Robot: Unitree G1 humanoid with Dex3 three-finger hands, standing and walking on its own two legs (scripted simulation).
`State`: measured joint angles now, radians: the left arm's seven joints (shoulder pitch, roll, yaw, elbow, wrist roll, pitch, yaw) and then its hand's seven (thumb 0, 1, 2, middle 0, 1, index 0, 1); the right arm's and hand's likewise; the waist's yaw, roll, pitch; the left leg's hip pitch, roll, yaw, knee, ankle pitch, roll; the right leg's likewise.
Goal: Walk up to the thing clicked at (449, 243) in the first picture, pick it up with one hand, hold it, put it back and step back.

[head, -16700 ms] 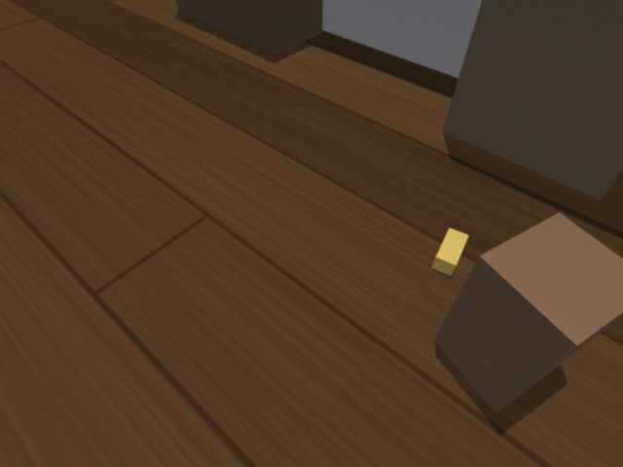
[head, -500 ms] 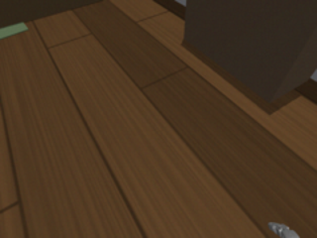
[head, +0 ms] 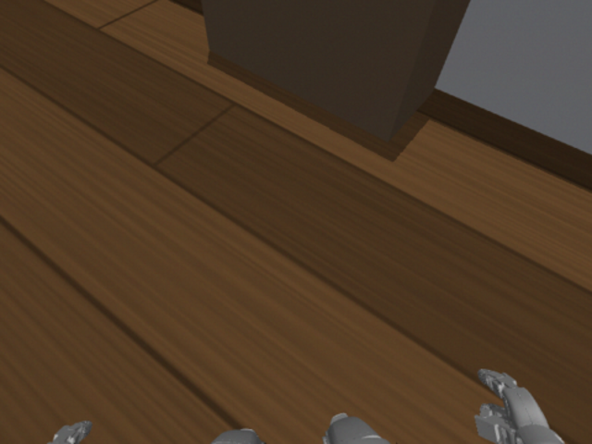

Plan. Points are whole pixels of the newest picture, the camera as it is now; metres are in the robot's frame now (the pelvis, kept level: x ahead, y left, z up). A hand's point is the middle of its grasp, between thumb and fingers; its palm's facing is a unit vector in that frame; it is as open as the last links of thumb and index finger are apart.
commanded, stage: walk up
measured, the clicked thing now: out of the picture -0.32 -1.43 -0.73
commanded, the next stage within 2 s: none
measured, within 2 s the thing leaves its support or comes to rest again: neither
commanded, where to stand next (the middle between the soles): +0.06 -0.04 m, yaw -115 degrees
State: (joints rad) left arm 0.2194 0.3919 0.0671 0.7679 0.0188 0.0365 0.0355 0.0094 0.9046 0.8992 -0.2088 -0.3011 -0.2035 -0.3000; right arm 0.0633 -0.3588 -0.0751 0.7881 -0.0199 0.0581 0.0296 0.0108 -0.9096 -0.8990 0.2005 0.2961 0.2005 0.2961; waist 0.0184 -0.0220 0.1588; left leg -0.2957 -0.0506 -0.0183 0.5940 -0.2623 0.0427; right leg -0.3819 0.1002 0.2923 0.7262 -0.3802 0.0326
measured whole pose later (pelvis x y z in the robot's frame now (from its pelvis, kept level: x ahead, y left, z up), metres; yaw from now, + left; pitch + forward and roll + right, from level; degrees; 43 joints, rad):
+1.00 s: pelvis +0.06 +0.03 +0.00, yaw -56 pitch -2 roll -3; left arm 0.22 0.43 0.07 0.69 0.04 0.05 -0.01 0.01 0.91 0.90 -0.21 -0.30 -0.20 -0.30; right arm 0.17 -0.38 -0.07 0.76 -0.02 0.00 0.01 0.01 -0.91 -0.90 0.20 0.30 0.20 0.30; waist -0.01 -0.03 0.13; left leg -0.30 0.06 0.07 0.61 -0.28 0.03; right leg -0.42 0.13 0.12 1.00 -0.48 0.01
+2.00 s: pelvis +0.06 +0.04 -0.01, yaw -100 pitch +0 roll -1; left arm 0.29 0.43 0.08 0.77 0.01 0.02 -0.05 0.01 0.91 0.90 -0.21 -0.30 -0.20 -0.30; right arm 0.31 -0.48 -0.07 0.70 -0.05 -0.01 0.02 0.01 -0.90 -0.90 0.21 0.30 0.21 0.30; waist -0.05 -0.01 0.09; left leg -0.34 0.17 0.19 0.69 -0.33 0.00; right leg -0.34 -0.03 0.04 0.72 -0.41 0.01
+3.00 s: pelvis +0.08 +0.03 -0.01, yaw -117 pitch -2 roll +1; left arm 0.15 0.36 0.01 1.00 0.01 -0.03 0.00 0.01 0.90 0.90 -0.21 -0.30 -0.20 -0.30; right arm 0.19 -0.37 0.00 0.99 -0.01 -0.02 0.02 0.01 -0.91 -0.90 0.20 0.30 0.20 0.30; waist -0.02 0.00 0.05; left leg -0.28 0.07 0.08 0.64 -0.32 -0.02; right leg -0.31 0.02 0.08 0.67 -0.32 0.00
